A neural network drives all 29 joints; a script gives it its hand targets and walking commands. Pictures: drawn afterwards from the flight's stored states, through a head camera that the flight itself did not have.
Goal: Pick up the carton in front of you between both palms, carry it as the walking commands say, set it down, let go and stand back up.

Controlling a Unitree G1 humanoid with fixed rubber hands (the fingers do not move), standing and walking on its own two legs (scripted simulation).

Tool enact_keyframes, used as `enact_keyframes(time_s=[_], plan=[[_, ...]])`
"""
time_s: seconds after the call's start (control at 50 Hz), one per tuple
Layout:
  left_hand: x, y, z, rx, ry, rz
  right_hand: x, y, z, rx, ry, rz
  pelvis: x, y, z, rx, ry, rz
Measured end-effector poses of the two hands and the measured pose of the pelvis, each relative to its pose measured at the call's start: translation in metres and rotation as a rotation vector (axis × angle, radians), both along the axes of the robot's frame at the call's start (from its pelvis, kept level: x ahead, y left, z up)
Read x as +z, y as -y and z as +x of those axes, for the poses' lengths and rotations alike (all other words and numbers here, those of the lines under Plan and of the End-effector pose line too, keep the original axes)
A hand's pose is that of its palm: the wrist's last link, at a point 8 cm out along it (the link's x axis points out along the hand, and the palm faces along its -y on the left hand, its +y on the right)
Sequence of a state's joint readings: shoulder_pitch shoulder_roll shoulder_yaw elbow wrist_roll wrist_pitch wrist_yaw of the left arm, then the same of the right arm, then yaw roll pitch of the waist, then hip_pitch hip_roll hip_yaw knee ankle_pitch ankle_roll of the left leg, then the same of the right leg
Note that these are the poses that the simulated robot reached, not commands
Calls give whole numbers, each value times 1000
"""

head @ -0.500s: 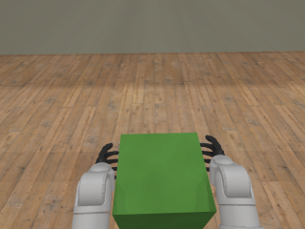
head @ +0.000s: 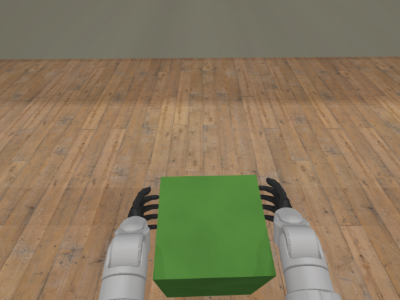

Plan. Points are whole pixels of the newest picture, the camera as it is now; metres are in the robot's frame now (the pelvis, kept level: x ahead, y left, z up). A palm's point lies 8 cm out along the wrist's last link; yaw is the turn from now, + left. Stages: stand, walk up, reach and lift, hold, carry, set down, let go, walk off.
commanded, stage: carry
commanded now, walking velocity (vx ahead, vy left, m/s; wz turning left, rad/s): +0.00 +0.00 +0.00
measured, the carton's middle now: (208, 239) +0.30 +0.00 -0.08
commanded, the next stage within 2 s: hold in 0.18 s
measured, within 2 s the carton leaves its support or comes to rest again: neither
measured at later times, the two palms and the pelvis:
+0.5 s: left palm (122, 244) +0.24 +0.16 +0.04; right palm (276, 215) +0.29 -0.13 +0.05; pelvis -0.02 -0.01 +0.01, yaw +6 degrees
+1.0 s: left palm (137, 226) +0.27 +0.14 +0.05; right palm (292, 215) +0.28 -0.16 +0.06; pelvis -0.02 -0.01 +0.00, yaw +0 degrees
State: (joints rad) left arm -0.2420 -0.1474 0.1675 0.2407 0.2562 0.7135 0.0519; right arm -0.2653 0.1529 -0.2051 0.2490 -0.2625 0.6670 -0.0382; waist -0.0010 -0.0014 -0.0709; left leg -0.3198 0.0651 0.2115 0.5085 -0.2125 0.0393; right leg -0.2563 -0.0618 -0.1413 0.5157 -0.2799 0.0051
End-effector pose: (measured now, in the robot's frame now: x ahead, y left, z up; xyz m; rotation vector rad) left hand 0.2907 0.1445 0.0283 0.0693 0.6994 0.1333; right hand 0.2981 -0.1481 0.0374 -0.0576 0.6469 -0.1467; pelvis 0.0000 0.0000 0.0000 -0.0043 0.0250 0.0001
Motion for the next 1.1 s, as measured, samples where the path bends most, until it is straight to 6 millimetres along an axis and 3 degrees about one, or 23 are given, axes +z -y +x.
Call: enact_keyframes(time_s=[0.2,0.44,0.58,0.84,1.0,1.1], plan=[[9,-1,-3,2,10,-6,9,0,-2,-3,9,4,1,-1,0,1,14,1],[8,-17,-42,102,5,-22,16,-18,-10,116,5,-18,7,11,-16,91,143,11],[14,-13,-50,95,18,-26,18,-14,-19,102,16,-1,5,15,-27,91,176,12],[19,8,-34,13,29,-42,22,11,-31,4,27,18,3,13,-29,18,195,8],[19,8,-18,14,22,-40,24,10,-18,-5,21,20,4,10,-18,8,175,9],[8,6,-5,26,1,-49,16,7,-2,-15,0,18,3,10,-13,13,148,9]])
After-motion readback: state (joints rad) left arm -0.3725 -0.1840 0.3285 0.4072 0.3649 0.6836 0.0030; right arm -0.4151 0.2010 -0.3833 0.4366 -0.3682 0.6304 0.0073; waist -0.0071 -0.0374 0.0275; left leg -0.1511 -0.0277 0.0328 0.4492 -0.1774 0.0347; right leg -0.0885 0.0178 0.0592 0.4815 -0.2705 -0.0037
